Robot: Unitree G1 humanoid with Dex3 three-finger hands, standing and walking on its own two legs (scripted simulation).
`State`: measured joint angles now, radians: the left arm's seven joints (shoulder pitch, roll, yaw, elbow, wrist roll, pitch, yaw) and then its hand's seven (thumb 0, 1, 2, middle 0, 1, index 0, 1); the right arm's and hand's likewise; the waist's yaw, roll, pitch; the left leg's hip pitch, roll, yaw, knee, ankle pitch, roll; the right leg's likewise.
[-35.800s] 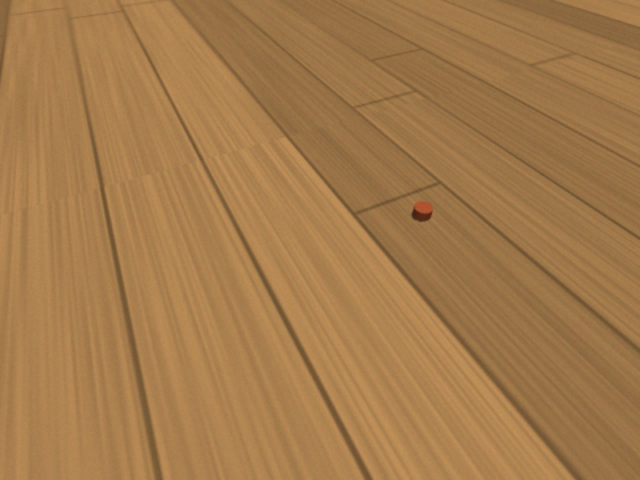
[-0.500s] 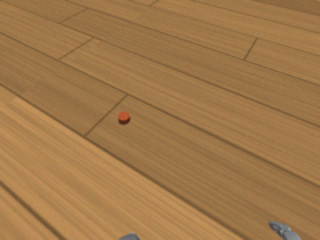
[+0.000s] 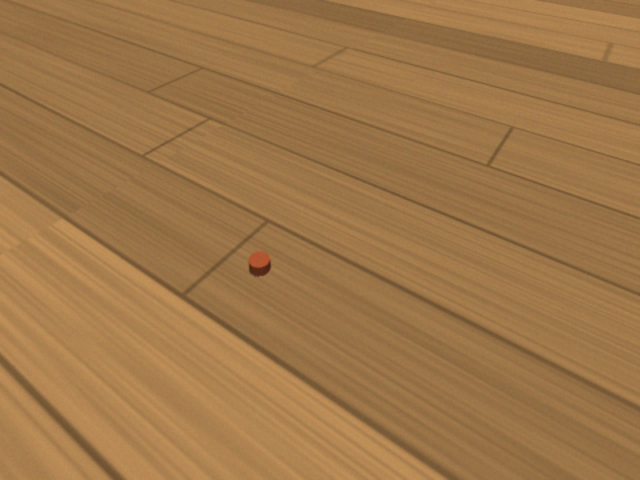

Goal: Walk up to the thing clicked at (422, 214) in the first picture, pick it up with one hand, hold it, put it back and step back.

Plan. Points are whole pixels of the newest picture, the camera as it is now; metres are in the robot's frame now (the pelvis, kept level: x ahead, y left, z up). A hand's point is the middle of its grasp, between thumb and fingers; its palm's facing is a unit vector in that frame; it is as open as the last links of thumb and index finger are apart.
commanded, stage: step back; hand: left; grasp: from above
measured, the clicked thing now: (259, 263) +1.09 +0.27 -0.75
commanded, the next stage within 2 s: stand in 0.62 s
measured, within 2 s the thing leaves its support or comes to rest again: neither
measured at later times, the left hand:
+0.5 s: hand out of the picture +0.12 +0.27 -0.15, palm faces +0.07 -0.93 -0.37, open 7.4 cm
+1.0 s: hand out of the picture +0.14 +0.25 -0.14, palm faces +0.02 -0.94 -0.34, open 7.4 cm
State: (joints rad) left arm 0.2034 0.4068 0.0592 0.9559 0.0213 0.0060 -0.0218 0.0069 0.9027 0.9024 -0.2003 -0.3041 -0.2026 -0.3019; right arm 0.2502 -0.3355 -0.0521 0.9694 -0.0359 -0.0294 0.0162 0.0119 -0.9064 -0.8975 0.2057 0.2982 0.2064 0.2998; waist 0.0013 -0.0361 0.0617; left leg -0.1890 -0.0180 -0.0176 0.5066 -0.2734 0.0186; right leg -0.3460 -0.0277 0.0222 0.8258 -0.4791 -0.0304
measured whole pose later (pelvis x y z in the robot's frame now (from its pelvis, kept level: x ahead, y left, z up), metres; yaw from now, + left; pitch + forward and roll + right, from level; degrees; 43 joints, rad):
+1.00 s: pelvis +0.06 -0.01 +0.01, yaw +2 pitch -2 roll +0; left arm 0.06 0.35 0.00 1.13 0.01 -0.02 -0.01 0.00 0.90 0.90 -0.20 -0.30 -0.20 -0.30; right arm 0.04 -0.35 -0.01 1.10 0.00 -0.01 0.00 0.01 -0.91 -0.90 0.20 0.30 0.20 0.30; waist 0.01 0.00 0.07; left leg -0.12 0.01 -0.03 0.36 -0.20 -0.02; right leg -0.10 -0.03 -0.03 0.35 -0.21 0.02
